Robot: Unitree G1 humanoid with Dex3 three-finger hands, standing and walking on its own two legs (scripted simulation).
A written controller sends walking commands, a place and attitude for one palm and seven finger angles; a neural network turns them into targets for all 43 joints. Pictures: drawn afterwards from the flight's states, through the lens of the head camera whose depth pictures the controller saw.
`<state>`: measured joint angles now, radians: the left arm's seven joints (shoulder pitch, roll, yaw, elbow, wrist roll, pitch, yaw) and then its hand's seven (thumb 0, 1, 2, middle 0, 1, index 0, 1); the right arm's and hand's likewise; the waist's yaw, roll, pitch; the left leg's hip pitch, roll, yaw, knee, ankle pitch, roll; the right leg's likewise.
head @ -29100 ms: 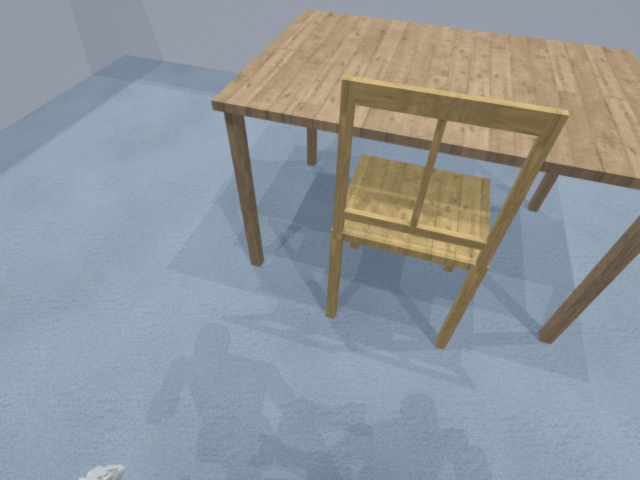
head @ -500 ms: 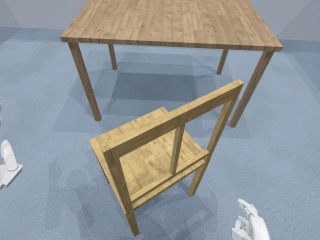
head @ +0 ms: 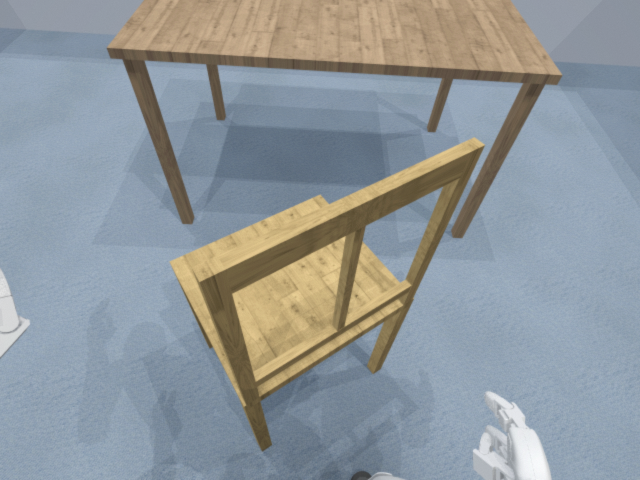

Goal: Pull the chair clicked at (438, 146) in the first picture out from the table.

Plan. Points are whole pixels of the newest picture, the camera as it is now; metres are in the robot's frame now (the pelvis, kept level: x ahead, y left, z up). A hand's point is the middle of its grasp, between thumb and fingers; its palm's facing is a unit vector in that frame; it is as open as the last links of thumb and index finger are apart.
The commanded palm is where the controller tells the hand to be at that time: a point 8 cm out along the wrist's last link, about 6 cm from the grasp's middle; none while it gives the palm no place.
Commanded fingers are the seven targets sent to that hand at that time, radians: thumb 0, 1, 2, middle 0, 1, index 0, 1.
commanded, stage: step back with the hand held close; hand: left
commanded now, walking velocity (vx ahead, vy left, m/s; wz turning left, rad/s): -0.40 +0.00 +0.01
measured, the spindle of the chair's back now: (345, 284) +0.41 -0.02 -0.06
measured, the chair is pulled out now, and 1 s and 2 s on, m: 0.59 0.59 0.59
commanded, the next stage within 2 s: stop stepping back and stand still in 1.18 s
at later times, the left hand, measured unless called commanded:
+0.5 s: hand (12, 336) +0.20 +0.26 +0.18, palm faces +0.44 -0.76 -0.47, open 7.4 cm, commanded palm +0.12 +0.30 +0.19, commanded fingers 0.00 0.90 0.90 -0.20 -0.30 -0.20 -0.30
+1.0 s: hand out of the picture +0.14 +0.23 +0.19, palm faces +0.41 -0.74 -0.53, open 7.4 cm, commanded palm +0.07 +0.28 +0.19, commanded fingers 0.00 0.90 0.90 -0.20 -0.30 -0.20 -0.30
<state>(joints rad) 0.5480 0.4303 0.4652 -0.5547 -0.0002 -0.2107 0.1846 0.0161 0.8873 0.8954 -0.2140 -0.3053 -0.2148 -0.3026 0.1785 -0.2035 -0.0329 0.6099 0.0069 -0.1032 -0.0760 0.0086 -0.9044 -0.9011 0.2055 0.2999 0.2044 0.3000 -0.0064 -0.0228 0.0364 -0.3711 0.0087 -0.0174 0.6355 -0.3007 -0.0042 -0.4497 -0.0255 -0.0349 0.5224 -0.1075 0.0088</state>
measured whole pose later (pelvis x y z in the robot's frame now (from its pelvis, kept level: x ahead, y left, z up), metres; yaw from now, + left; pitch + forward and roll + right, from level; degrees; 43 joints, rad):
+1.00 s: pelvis -0.07 -0.03 +0.01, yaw +1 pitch +2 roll +1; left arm 0.58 0.45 0.47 -0.56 -0.02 -0.24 0.16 0.01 0.88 0.89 -0.22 -0.31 -0.22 -0.30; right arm 0.15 -0.17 -0.02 0.63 0.00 -0.07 -0.06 0.01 -0.90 -0.90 0.21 0.30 0.21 0.30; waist -0.02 -0.06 0.01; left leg -0.42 -0.01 0.00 0.83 -0.46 -0.03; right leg -0.38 -0.01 -0.01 0.47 -0.12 -0.02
